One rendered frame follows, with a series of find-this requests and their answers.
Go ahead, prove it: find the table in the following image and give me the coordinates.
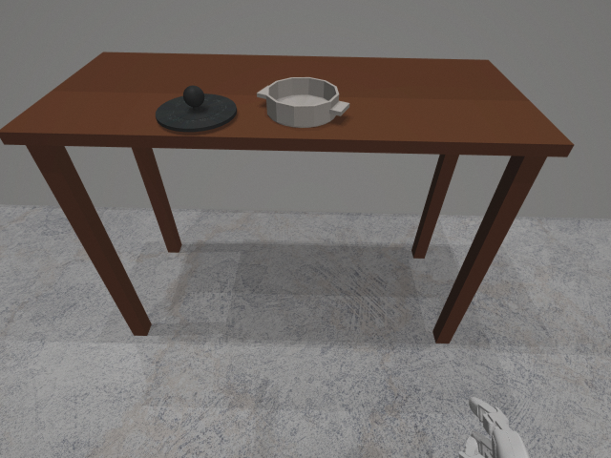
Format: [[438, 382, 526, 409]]
[[0, 52, 574, 344]]

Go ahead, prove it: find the pot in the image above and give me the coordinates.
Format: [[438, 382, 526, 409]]
[[257, 77, 349, 128]]

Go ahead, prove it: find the right robot hand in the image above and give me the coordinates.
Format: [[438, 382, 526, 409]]
[[459, 397, 530, 458]]

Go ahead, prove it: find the lid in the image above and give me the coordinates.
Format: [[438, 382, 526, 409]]
[[156, 94, 237, 132]]

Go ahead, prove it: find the knob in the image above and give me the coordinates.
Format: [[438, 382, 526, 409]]
[[183, 86, 204, 107]]

